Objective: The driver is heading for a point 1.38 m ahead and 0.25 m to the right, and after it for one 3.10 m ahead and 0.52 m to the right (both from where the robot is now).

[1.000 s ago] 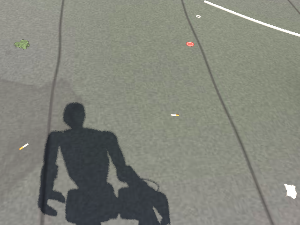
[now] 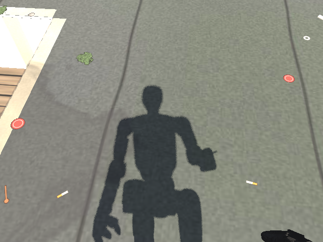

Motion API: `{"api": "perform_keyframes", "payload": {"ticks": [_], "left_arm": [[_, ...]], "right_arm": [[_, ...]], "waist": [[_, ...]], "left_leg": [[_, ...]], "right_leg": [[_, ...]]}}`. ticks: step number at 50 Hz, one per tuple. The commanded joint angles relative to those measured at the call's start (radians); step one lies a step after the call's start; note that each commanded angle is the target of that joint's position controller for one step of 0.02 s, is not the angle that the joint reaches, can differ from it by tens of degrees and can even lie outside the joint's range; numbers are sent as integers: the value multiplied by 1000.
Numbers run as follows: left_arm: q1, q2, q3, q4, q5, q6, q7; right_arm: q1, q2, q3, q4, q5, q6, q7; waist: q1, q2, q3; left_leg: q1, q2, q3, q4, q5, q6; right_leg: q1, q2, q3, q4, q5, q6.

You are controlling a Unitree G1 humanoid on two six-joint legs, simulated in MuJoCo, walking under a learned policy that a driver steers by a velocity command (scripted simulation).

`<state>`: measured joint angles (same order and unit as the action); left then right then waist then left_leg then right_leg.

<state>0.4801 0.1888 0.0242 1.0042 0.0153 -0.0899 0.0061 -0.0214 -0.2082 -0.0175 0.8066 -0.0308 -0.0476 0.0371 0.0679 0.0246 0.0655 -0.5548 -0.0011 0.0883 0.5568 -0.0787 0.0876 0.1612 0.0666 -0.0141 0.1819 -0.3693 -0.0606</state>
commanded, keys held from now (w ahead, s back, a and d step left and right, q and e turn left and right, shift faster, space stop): w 0.98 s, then w+e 0.02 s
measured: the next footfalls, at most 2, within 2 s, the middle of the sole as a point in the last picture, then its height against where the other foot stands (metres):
left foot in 0.04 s outside the picture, level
right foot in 0.58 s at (206, 225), level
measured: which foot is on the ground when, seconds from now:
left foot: up 0.00-0.02, down 0.04-0.60, up 0.62-1.00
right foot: down 0.00-0.04, up 0.06-0.56, down 0.58-1.00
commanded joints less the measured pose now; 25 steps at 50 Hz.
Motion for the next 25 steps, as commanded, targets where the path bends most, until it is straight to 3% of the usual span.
{"api": "perform_keyframes", "payload": {"ticks": [1, 2, 3, 4, 5, 6, 7, 8, 9, 12, 15, 19, 23, 25], "left_arm": [[-26, 184, 34, -35, 2, 1, 10], [-24, 161, 25, -57, -5, 2, 7], [99, 42, 2, -79, -41, 6, -4], [56, 156, 33, -64, -16, 10, 3], [-37, 158, 38, -98, -9, 8, 2], [-88, 141, 33, -107, -5, 2, -3], [-100, 128, 35, -104, 2, 9, -7], [-87, 116, 33, -101, 18, 23, -14], [-72, 96, 30, -93, 22, 36, -22], [-135, 87, 30, -113, 27, 56, -37], [-281, 98, 30, -161, 23, 60, -41], [-422, 81, 18, -205, 12, 53, -42], [-526, 88, 13, -244, 10, 48, -38], [-540, 99, 15, -258, 10, 42, -36]], "right_arm": [[290, -140, -48, 44, -4, -22, -28], [442, -198, -66, 77, -27, -28, -41], [496, -290, -90, 80, -48, -25, -43], [452, -242, -86, 81, 4, -13, -30], [337, -196, -73, 71, 19, -13, -27], [283, -138, -58, 68, 15, -22, -24], [264, -113, -51, 76, 11, -30, -27], [264, -92, -43, 92, 14, -36, -31], [276, -87, -40, 104, 14, -44, -32], [333, -119, -46, 138, 25, -62, -31], [386, -122, -44, 159, 25, -60, -31], [455, -124, -39, 184, 23, -58, -31], [524, -129, -36, 215, 13, -52, -41], [529, -139, -38, 225, 8, -48, -48]], "waist": [[-190, -109, -152], [-241, -55, -255], [-174, 180, -390], [-180, 72, -380], [-132, 45, -196], [-115, 6, -106], [-84, 2, -60], [-54, 14, -43], [-40, 21, -47], [-32, 24, -24], [-60, 20, 19], [-100, 25, 26], [-134, 34, 38], [-125, 39, 42]], "left_leg": [[401, -60, 12, -94, -11, 70], [653, 93, -140, -91, -74, 113], [932, 413, -633, -131, -112, 255], [868, 412, -789, -239, -140, 273], [713, 366, -607, -270, -160, 236], [583, 319, -500, -312, -83, 209], [496, 270, -416, -338, -29, 171], [425, 232, -352, -362, 20, 146], [398, 218, -314, -379, 48, 139], [385, 196, -249, -432, 78, 145], [417, 174, -207, -468, 93, 136], [481, 155, -153, -454, 208, 109], [610, 188, -146, -414, 305, 111], [670, 214, -148, -375, 385, 108]], "right_leg": [[-86, -242, 29, 415, 1133, -59], [-271, -208, 9, 670, 843, -52], [-634, -31, -49, 1081, 69, -7], [-727, -6, 67, 1190, -123, -23], [-781, -69, 84, 1165, -32, -31], [-766, -102, 76, 1108, 24, -31], [-730, -129, 73, 1053, 47, -28], [-678, -145, 68, 1006, 59, -16], [-646, -150, 62, 978, 66, -6], [-697, -171, 27, 903, 126, 21], [-799, -194, 1, 779, 242, 46], [-796, -171, -38, 574, 358, 52], [-805, -138, -59, 455, 357, 26], [-794, -123, -59, 415, 300, 1]]}}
